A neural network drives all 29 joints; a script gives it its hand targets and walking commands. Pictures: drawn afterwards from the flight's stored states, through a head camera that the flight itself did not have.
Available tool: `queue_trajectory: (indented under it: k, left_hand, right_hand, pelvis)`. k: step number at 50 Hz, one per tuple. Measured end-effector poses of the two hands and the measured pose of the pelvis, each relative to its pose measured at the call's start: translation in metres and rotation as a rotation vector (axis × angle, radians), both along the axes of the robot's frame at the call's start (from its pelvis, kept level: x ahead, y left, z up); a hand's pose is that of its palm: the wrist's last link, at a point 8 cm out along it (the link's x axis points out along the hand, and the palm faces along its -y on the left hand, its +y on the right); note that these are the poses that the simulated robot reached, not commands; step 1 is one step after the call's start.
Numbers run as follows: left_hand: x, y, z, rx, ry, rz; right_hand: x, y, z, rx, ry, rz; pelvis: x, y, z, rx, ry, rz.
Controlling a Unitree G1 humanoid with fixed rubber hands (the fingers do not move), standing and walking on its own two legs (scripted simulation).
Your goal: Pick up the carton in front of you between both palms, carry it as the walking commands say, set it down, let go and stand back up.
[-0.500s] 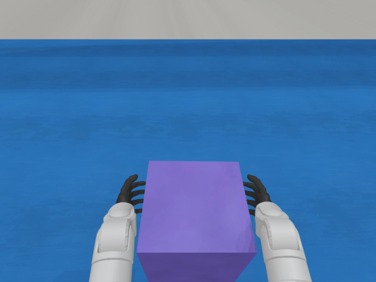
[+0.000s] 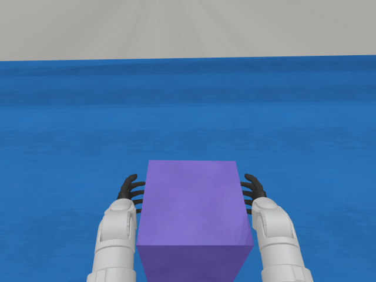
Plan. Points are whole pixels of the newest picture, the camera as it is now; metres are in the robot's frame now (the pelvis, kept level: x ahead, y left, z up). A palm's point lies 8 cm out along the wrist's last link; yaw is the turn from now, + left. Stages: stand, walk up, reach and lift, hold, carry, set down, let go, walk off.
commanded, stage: hold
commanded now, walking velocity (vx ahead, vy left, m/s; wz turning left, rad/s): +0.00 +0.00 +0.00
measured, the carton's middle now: (191, 224) +0.29 +0.00 -0.03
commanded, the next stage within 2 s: set down in 0.26 s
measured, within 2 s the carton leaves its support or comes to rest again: neither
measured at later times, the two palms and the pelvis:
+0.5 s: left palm (127, 203) +0.31 +0.15 +0.04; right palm (253, 198) +0.31 -0.15 +0.03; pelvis +0.01 -0.01 +0.00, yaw +1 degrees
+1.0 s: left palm (150, 229) +0.36 +0.13 -0.17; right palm (246, 230) +0.35 -0.17 -0.17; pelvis -0.03 +0.00 -0.10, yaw +0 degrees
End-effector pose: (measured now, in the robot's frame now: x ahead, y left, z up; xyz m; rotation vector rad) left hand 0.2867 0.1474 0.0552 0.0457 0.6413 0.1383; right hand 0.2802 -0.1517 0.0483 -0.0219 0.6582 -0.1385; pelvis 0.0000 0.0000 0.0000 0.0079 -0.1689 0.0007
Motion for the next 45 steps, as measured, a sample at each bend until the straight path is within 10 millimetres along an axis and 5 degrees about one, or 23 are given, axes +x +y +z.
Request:
queue_trajectory:
  k: [17, 27, 37, 45]
  left_hand:
    - [0.005, 0.0, -0.006, 0.003, 0.024, 0.022]
    - [0.029, 0.002, -0.028, -0.043, 0.036, 0.048]
    - [0.053, -0.008, -0.116, -0.017, 0.067, -0.001]
    - [0.061, -0.017, -0.2, -0.072, 0.037, 0.014]
  right_hand:
    - [0.014, 0.001, -0.004, 0.0, 0.023, 0.023]
    - [0.038, 0.003, -0.023, 0.025, 0.036, -0.003]
    - [0.054, -0.007, -0.108, -0.014, 0.065, -0.01]
    - [0.055, -0.017, -0.191, 0.006, 0.034, -0.046]
  pelvis:
    - [0.011, -0.007, 0.003, -0.002, 0.022, 0.007]
    - [0.005, -0.006, -0.006, -0.003, 0.074, 0.011]
    - [-0.013, -0.001, -0.028, -0.016, 0.314, 0.018]
    - [-0.027, 0.002, -0.068, -0.019, 0.566, 0.01]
